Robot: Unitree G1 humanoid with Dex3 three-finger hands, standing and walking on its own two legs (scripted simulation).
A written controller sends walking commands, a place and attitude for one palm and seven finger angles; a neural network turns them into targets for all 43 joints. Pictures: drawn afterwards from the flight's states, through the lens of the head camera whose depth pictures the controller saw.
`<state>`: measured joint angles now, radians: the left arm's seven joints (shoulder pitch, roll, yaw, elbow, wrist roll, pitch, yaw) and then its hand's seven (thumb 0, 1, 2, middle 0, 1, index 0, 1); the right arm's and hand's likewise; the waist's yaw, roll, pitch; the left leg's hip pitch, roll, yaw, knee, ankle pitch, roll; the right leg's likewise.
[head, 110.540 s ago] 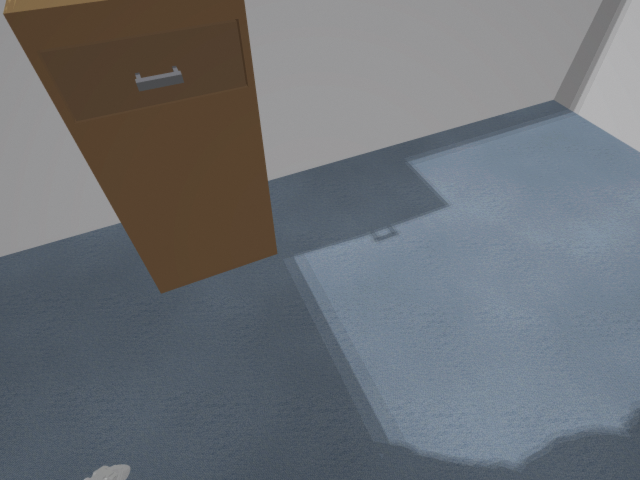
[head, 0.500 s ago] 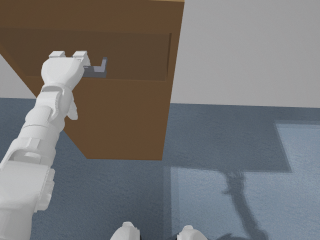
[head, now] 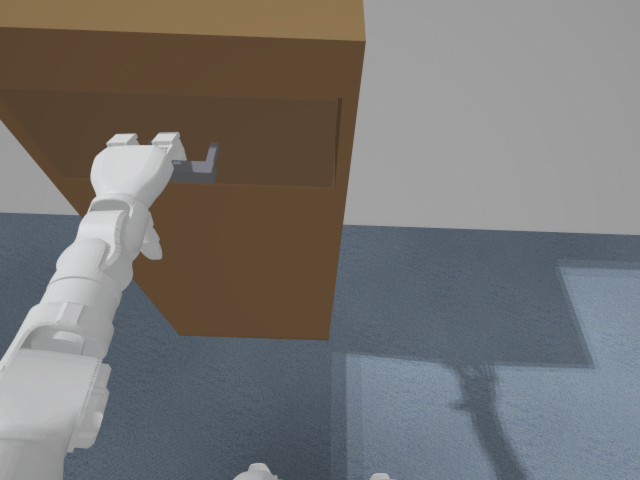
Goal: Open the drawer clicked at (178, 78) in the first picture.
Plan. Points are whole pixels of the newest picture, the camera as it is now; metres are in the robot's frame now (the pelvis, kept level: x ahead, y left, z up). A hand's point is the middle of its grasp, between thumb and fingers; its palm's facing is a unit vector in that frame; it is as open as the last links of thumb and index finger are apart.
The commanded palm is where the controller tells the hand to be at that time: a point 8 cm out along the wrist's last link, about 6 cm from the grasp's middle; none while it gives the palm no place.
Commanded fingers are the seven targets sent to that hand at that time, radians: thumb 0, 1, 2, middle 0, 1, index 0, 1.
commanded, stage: close the thumb around the handle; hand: left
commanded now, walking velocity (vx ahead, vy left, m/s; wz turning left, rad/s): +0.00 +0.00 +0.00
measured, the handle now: (179, 160) +0.51 +0.19 +0.08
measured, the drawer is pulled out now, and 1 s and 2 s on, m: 0.00 0.01 0.12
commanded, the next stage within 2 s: pull the drawer open in 0.54 s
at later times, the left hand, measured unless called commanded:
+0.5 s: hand (151, 198) +0.47 +0.23 +0.05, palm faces -0.06 -0.02 -1.00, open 5.5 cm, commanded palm +0.44 +0.23 +0.10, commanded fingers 0.00 0.90 0.90 -0.40 -1.35 -0.40 -1.35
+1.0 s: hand (151, 207) +0.45 +0.23 +0.05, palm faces -0.02 -0.06 -1.00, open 5.5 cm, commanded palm +0.40 +0.23 +0.10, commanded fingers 0.00 0.90 0.90 -0.40 -1.35 -0.40 -1.35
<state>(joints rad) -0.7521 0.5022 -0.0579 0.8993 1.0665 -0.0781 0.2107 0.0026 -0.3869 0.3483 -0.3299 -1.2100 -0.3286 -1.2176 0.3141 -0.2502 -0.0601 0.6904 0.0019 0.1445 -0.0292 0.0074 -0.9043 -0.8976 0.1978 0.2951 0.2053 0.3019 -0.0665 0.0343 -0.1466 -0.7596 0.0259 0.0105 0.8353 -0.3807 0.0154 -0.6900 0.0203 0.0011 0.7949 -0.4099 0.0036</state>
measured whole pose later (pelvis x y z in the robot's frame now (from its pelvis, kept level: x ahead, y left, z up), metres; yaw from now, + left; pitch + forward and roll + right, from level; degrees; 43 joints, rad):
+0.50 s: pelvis +0.00 +0.00 +0.00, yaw +0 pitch +17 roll -1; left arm -0.76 0.52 -0.04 0.92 1.07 -0.09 0.20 0.00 0.76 0.84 -0.41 -1.33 -0.39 -1.34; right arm 0.32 -0.25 -0.06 0.69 0.01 0.15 -0.03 0.01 -0.90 -0.90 0.20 0.30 0.21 0.30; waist -0.08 0.04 -0.14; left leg -0.75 0.03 0.01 0.82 -0.38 0.01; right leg -0.69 0.02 0.00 0.79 -0.41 0.00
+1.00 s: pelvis +0.01 +0.01 +0.01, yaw -2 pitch +16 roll -1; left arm -0.56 0.49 0.00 0.72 1.04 -0.04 0.21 0.01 0.82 0.84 -0.42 -1.35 -0.32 -1.35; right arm 0.32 -0.24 -0.07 0.67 0.01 0.16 -0.02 0.01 -0.90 -0.90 0.20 0.30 0.20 0.30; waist -0.07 0.04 -0.15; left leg -0.69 0.04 0.05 0.79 -0.38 0.02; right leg -0.64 0.03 0.04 0.76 -0.40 0.01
